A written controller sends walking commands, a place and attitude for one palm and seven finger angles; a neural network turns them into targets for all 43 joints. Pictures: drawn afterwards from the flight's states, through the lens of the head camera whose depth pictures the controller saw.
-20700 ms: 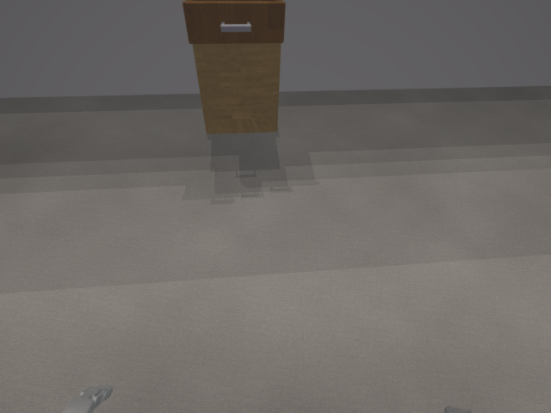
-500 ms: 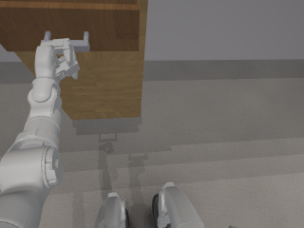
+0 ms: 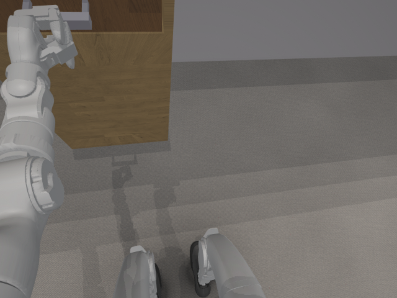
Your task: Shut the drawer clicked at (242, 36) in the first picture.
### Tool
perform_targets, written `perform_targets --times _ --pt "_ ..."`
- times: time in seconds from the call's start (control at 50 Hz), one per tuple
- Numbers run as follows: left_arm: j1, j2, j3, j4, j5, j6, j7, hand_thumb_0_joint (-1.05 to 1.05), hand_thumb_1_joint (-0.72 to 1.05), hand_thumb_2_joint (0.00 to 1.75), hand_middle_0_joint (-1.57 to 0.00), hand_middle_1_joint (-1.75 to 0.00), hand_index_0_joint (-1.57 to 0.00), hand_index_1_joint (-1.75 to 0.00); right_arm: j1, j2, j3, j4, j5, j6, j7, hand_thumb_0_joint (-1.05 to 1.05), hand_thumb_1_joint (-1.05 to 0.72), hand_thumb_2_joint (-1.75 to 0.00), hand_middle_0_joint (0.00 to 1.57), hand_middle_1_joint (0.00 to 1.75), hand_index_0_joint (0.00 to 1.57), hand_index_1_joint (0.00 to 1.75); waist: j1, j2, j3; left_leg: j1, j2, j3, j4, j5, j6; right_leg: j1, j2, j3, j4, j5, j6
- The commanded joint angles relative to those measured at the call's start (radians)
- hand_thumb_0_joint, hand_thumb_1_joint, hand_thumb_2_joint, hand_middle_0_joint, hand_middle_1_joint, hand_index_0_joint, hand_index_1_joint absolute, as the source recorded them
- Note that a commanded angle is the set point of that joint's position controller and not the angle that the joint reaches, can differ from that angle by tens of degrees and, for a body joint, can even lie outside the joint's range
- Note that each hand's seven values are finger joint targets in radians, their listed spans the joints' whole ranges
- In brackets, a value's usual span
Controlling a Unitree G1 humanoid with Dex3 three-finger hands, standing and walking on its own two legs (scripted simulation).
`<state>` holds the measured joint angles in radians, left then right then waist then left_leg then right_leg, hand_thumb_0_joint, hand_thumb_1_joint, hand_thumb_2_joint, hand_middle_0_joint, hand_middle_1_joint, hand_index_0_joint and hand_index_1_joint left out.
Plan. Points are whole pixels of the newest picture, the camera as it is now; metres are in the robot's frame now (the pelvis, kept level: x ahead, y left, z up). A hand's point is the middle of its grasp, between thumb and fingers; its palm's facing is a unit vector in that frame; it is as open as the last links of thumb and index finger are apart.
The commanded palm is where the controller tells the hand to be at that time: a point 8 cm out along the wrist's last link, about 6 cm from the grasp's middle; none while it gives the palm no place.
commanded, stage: push the drawer shut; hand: left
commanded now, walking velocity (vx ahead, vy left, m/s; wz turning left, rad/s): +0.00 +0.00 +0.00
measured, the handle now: (56, 12) +0.64 +0.18 +0.07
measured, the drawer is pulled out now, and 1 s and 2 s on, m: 0.00 0.00 0.00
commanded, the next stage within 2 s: pull the fist back off the drawer in 0.22 s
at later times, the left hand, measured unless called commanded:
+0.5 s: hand (60, 41) +0.58 +0.17 +0.06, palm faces +0.01 -1.00 -0.06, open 3.1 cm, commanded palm +0.59 +0.18 +0.07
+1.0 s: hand (70, 46) +0.57 +0.15 +0.06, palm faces +0.02 -1.00 -0.03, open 3.0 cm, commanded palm +0.54 +0.19 +0.07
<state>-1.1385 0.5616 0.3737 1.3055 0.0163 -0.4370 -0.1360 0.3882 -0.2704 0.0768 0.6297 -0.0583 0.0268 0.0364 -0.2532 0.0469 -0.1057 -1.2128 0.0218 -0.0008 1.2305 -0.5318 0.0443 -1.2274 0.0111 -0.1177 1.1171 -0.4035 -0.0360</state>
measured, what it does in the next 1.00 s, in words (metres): stands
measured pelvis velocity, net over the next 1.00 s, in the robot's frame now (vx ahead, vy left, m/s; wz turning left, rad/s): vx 0.01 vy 0.01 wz -0.02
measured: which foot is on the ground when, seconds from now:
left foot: down 0.00-1.00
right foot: down 0.00-1.00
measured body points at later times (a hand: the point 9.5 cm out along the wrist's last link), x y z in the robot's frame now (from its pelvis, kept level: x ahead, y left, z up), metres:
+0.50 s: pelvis -0.02 +0.01 -0.01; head +0.18 +0.05 +0.39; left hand +0.57 +0.22 +0.07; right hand -0.05 -0.25 -0.10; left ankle +0.01 +0.09 -0.63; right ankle +0.06 -0.11 -0.63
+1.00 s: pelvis +0.01 +0.01 +0.01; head +0.19 +0.03 +0.42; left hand +0.56 +0.21 +0.07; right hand -0.01 -0.24 -0.10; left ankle +0.01 +0.09 -0.63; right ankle +0.06 -0.11 -0.63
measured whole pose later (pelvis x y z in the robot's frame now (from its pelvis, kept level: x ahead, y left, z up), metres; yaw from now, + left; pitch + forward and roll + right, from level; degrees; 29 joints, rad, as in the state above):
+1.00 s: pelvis +0.01 +0.01 +0.01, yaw -1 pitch +29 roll -4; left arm -1.01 0.49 0.39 1.17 -0.01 -0.40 -0.10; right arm 0.40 -0.26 0.07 0.60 -0.05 0.05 0.07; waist -0.24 0.05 -0.12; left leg -1.16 0.03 0.02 1.19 -0.54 0.06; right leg -1.18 0.02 -0.09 1.08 -0.40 -0.02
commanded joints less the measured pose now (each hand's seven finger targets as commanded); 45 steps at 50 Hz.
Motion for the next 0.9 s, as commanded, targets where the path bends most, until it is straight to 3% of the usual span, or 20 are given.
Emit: perform_targets --times 0.0,0.02,0.06,0.16,0.22,0.28,0.34,0.36,0.38,0.44,0.54,0.58,0.6,0.64,0.7,0.76,0.78,0.82,0.84,0.88 --pt "-0.653 0.237 0.027 -0.244 -0.010 -0.039 0.046 0.00 0.90 0.90 -1.40 -1.60 -1.40 -1.60 0.234 -0.205 -0.065 -0.012 -0.007 0.001 -0.014 0.00 -0.90 -0.90 0.20 0.30 0.20 0.30 -0.089 0.178 -0.576 0.397 0.010 -0.122 -0.134 0.321 -0.010 0.241 0.032 0.085 -0.117 0.120 0.017" --pt "-0.661 0.255 0.037 -0.238 -0.009 -0.035 0.049 0.00 0.90 0.90 -1.40 -1.60 -1.40 -1.60 0.234 -0.206 -0.066 -0.011 -0.005 0.001 -0.016 0.00 -0.90 -0.90 0.20 0.30 0.20 0.30 -0.093 0.180 -0.574 0.379 0.008 -0.116 -0.128 0.313 -0.006 0.246 0.032 0.091 -0.121 0.117 0.018" --pt "-0.701 0.234 0.009 -0.248 -0.006 -0.028 0.052 0.00 0.90 0.90 -1.40 -1.60 -1.40 -1.60 0.235 -0.201 -0.061 -0.006 -0.006 -0.001 -0.015 0.00 -0.90 -0.90 0.20 0.30 0.20 0.30 -0.101 0.215 -0.571 0.373 0.005 -0.114 -0.129 0.293 -0.007 0.241 0.031 0.092 -0.124 0.104 0.017" --pt "-0.743 0.206 -0.037 -0.222 -0.005 -0.010 0.053 0.00 0.90 0.90 -1.40 -1.60 -1.40 -1.60 0.234 -0.209 -0.054 0.009 -0.006 -0.012 -0.020 0.00 -0.90 -0.90 0.20 0.30 0.20 0.30 -0.129 0.236 -0.528 0.373 0.010 -0.134 -0.139 0.223 -0.008 0.166 0.031 0.081 -0.123 0.050 0.015" --pt "-0.781 0.237 -0.030 -0.242 -0.006 -0.005 0.057 0.00 0.90 0.90 -1.40 -1.60 -1.40 -1.60 0.234 -0.214 -0.049 0.013 -0.006 -0.025 -0.027 0.00 -0.90 -0.90 0.20 0.30 0.20 0.30 -0.133 0.270 -0.550 0.391 0.012 -0.140 -0.140 0.221 -0.009 0.151 0.028 0.078 -0.118 0.048 0.015" --pt "-0.804 0.209 -0.057 -0.235 -0.004 0.003 0.060 0.00 0.90 0.90 -1.40 -1.60 -1.40 -1.60 0.234 -0.215 -0.046 0.019 -0.005 -0.039 -0.028 0.00 -0.90 -0.90 0.20 0.30 0.20 0.30 -0.144 0.306 -0.556 0.420 0.016 -0.155 -0.146 0.209 -0.014 0.106 0.029 0.070 -0.111 0.037 0.012" --pt "-0.796 0.188 -0.066 -0.216 -0.008 0.018 0.063 0.00 0.90 0.90 -1.40 -1.60 -1.40 -1.60 0.234 -0.219 -0.046 0.024 -0.006 -0.047 -0.027 0.00 -0.90 -0.90 0.20 0.30 0.20 0.30 -0.150 0.277 -0.539 0.405 0.017 -0.163 -0.149 0.168 -0.014 0.095 0.028 0.068 -0.115 0.021 0.015" --pt "-0.792 0.207 -0.054 -0.210 -0.007 0.022 0.066 0.00 0.90 0.90 -1.40 -1.60 -1.40 -1.60 0.234 -0.220 -0.044 0.025 -0.007 -0.048 -0.028 0.00 -0.90 -0.90 0.20 0.30 0.20 0.30 -0.148 0.272 -0.527 0.387 0.016 -0.158 -0.149 0.165 -0.012 0.108 0.026 0.069 -0.118 0.021 0.015" --pt "-0.800 0.229 -0.037 -0.217 -0.006 0.018 0.067 0.00 0.90 0.90 -1.40 -1.60 -1.40 -1.60 0.240 -0.222 -0.043 0.022 -0.009 -0.049 -0.027 0.00 -0.90 -0.90 0.20 0.30 0.20 0.30 -0.140 0.278 -0.541 0.396 0.014 -0.162 -0.149 0.180 -0.014 0.114 0.028 0.067 -0.111 0.024 0.012" --pt "-0.804 0.210 -0.044 -0.235 0.001 0.016 0.064 0.00 0.90 0.90 -1.40 -1.60 -1.40 -1.60 0.246 -0.219 -0.049 0.017 -0.013 -0.049 -0.018 0.00 -0.90 -0.90 0.20 0.30 0.20 0.30 -0.135 0.284 -0.592 0.421 0.013 -0.170 -0.139 0.201 -0.019 0.122 0.028 0.067 -0.109 0.039 0.011" --pt "-0.753 0.206 -0.026 -0.208 0.001 0.019 0.062 0.00 0.90 0.90 -1.40 -1.60 -1.40 -1.60 0.246 -0.220 -0.050 0.006 -0.015 -0.040 -0.006 0.00 -0.90 -0.90 0.20 0.30 0.20 0.30 -0.119 0.267 -0.542 0.403 0.014 -0.177 -0.154 0.169 -0.020 0.118 0.028 0.064 -0.111 0.024 0.008" --pt "-0.722 0.190 -0.030 -0.237 0.000 0.011 0.059 0.00 0.90 0.90 -1.40 -1.60 -1.40 -1.60 0.249 -0.215 -0.054 -0.003 -0.017 -0.037 0.001 0.00 -0.90 -0.90 0.20 0.30 0.20 0.30 -0.101 0.291 -0.575 0.442 0.015 -0.179 -0.156 0.209 -0.024 0.129 0.029 0.061 -0.106 0.043 0.005" --pt "-0.695 0.189 -0.022 -0.247 -0.003 0.008 0.057 0.00 0.90 0.90 -1.40 -1.60 -1.40 -1.60 0.249 -0.215 -0.055 -0.007 -0.016 -0.034 0.004 0.00 -0.90 -0.90 0.20 0.30 0.20 0.30 -0.090 0.281 -0.593 0.453 0.017 -0.178 -0.157 0.218 -0.026 0.138 0.030 0.061 -0.106 0.049 0.005" --pt "-0.640 0.191 -0.011 -0.221 -0.009 0.015 0.055 0.00 0.90 0.90 -1.40 -1.60 -1.40 -1.60 0.243 -0.214 -0.055 -0.010 -0.012 -0.025 0.006 0.00 -0.90 -0.90 0.20 0.30 0.20 0.30 -0.086 0.231 -0.559 0.415 0.016 -0.165 -0.160 0.209 -0.021 0.165 0.031 0.065 -0.115 0.046 0.007" --pt "-0.599 0.180 -0.014 -0.223 -0.012 0.016 0.053 0.00 0.90 0.90 -1.40 -1.60 -1.40 -1.60 0.235 -0.209 -0.053 -0.022 -0.006 -0.019 0.008 0.00 -0.90 -0.90 0.20 0.30 0.20 0.30 -0.075 0.221 -0.510 0.376 0.012 -0.146 -0.171 0.181 -0.014 0.186 0.031 0.071 -0.126 0.029 0.007" --pt "-0.541 0.209 0.017 -0.259 -0.014 0.007 0.054 0.00 0.90 0.90 -1.40 -1.60 -1.40 -1.60 0.230 -0.205 -0.057 -0.037 -0.002 -0.011 0.008 0.00 -0.90 -0.90 0.20 0.30 0.20 0.30 -0.050 0.181 -0.533 0.359 0.010 -0.128 -0.171 0.207 -0.010 0.249 0.031 0.079 -0.129 0.045 0.008" --pt "-0.511 0.207 0.025 -0.266 -0.015 -0.003 0.053 0.00 0.90 0.90 -1.40 -1.60 -1.40 -1.60 0.231 -0.204 -0.061 -0.039 -0.003 -0.009 0.008 0.00 -0.90 -0.90 0.20 0.30 0.20 0.30 -0.038 0.195 -0.549 0.392 0.011 -0.132 -0.175 0.238 -0.014 0.246 0.032 0.074 -0.123 0.063 0.005" --pt "-0.447 0.189 0.028 -0.306 -0.024 -0.016 0.051 0.00 0.90 0.90 -1.40 -1.60 -1.40 -1.60 0.227 -0.199 -0.066 -0.049 -0.001 0.000 0.013 0.00 -0.90 -0.90 0.20 0.30 0.20 0.30 -0.012 0.203 -0.580 0.436 0.013 -0.128 -0.179 0.300 -0.021 0.270 0.033 0.072 -0.123 0.100 0.004" --pt "-0.414 0.140 -0.002 -0.309 -0.028 -0.017 0.046 0.00 0.90 0.90 -1.40 -1.60 -1.40 -1.60 0.221 -0.194 -0.069 -0.055 0.000 0.003 0.016 0.00 -0.90 -0.90 0.20 0.30 0.20 0.30 -0.012 0.200 -0.581 0.450 0.013 -0.123 -0.180 0.313 -0.021 0.274 0.034 0.073 -0.126 0.111 0.005" --pt "-0.364 0.144 0.015 -0.313 -0.037 -0.021 0.046 0.00 0.90 0.90 -1.40 -1.60 -1.40 -1.60 0.219 -0.192 -0.072 -0.056 0.002 0.011 0.016 0.00 -0.90 -0.90 0.20 0.30 0.20 0.30 -0.006 0.156 -0.558 0.436 0.011 -0.108 -0.182 0.340 -0.016 0.312 0.036 0.076 -0.134 0.141 0.006"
